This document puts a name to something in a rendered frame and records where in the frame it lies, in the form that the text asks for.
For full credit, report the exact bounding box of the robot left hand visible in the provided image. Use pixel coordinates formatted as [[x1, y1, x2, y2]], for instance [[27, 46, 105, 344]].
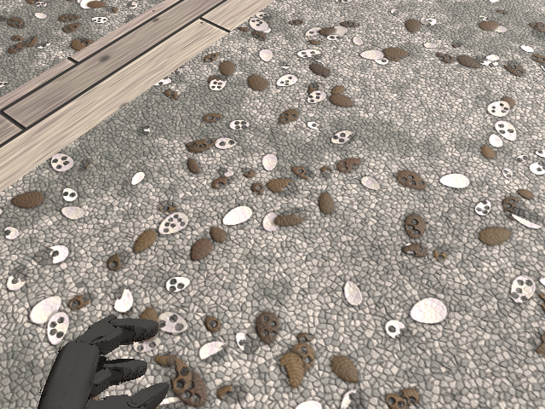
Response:
[[37, 314, 169, 409]]

